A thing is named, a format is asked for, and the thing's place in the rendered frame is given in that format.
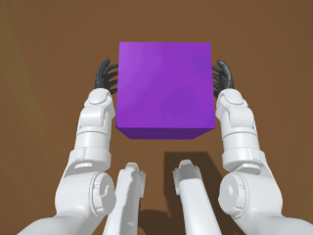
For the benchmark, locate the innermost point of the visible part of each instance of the robot left forearm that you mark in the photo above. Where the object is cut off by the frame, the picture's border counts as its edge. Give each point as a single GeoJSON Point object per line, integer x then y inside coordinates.
{"type": "Point", "coordinates": [92, 144]}

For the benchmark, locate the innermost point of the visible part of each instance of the robot left thigh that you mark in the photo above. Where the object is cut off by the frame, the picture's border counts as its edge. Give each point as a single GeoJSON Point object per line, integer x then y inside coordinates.
{"type": "Point", "coordinates": [130, 186]}

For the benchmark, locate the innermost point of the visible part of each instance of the robot right forearm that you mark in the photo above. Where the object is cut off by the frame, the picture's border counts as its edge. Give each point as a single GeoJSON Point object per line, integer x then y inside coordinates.
{"type": "Point", "coordinates": [239, 135]}

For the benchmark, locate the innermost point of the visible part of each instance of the left robot hand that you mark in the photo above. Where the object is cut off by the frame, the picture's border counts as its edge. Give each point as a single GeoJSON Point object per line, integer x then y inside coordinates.
{"type": "Point", "coordinates": [103, 77]}

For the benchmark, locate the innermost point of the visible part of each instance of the right robot hand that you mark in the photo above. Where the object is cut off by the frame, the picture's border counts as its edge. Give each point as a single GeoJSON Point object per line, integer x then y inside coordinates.
{"type": "Point", "coordinates": [224, 78]}

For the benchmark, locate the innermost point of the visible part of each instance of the carton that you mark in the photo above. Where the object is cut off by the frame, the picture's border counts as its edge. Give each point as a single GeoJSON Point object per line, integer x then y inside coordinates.
{"type": "Point", "coordinates": [164, 90]}

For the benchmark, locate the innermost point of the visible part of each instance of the robot right thigh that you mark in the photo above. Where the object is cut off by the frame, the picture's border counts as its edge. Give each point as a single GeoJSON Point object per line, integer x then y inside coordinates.
{"type": "Point", "coordinates": [199, 217]}

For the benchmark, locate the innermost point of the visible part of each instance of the right robot upper arm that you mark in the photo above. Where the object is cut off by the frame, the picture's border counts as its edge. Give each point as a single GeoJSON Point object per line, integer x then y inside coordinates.
{"type": "Point", "coordinates": [255, 204]}

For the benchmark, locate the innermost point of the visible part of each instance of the robot thigh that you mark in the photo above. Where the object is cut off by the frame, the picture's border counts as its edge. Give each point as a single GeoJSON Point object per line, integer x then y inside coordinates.
{"type": "Point", "coordinates": [199, 217]}
{"type": "Point", "coordinates": [130, 186]}

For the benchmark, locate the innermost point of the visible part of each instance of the left robot upper arm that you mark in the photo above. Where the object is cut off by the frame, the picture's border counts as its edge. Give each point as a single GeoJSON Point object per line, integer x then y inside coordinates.
{"type": "Point", "coordinates": [82, 201]}

